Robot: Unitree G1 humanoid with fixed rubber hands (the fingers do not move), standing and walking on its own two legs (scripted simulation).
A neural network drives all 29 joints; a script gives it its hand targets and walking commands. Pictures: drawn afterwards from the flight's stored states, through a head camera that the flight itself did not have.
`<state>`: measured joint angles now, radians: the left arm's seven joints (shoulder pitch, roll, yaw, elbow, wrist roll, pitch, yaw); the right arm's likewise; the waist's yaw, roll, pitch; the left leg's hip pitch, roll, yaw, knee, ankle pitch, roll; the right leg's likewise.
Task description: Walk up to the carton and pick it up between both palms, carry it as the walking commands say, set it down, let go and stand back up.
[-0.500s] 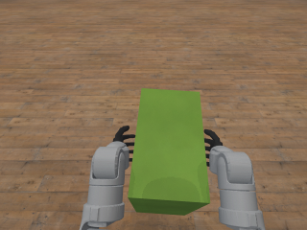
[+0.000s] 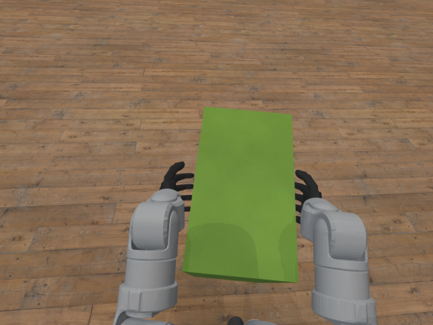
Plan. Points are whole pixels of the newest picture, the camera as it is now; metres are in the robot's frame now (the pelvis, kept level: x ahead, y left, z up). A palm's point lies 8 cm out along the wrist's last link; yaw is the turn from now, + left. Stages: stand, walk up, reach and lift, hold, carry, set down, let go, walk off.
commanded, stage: carry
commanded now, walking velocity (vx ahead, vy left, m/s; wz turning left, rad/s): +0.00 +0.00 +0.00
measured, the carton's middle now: (235, 207) +0.33 -0.03 +0.02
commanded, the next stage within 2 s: hold in 1.50 s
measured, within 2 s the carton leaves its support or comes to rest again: neither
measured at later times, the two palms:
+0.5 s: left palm (179, 213) +0.27 +0.08 +0.10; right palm (325, 220) +0.26 -0.17 +0.10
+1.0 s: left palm (178, 210) +0.28 +0.08 +0.10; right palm (322, 217) +0.27 -0.16 +0.09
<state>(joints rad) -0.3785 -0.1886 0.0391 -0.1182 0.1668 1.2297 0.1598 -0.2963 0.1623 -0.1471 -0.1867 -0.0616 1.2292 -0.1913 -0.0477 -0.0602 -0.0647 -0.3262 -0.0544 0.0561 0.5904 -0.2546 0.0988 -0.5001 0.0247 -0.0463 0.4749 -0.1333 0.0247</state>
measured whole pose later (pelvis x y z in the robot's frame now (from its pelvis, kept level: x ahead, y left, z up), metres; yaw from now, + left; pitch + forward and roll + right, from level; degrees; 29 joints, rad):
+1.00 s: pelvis -0.01 -0.03 +0.00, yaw -1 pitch +3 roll +1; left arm -0.33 -0.17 0.03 -0.16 0.17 1.27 0.15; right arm -0.29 0.16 -0.10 -0.18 -0.10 1.27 -0.16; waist 0.00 -0.02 -0.12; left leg -0.36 -0.03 0.06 0.57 -0.28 0.04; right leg -0.45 -0.02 -0.05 0.55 -0.16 -0.02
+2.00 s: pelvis +0.01 -0.08 +0.01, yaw +7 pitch -6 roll +1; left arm -0.44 -0.21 0.22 0.54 0.30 0.68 0.06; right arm -0.37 0.19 -0.30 0.39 -0.27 0.76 -0.09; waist -0.06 0.01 -0.09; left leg -0.14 -0.04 -0.12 0.52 -0.29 0.00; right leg -0.21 0.09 0.04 0.55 -0.24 -0.08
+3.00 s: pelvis -0.02 -0.01 -0.04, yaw +5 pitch +18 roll -1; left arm -0.60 -0.22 0.36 0.67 0.31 0.20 0.10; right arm -0.54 0.24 -0.53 0.56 -0.36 0.18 -0.03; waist -0.09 0.01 0.02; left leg -0.85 -0.14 -0.09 0.86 -0.32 0.06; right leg -0.87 0.07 0.12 0.80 -0.26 0.04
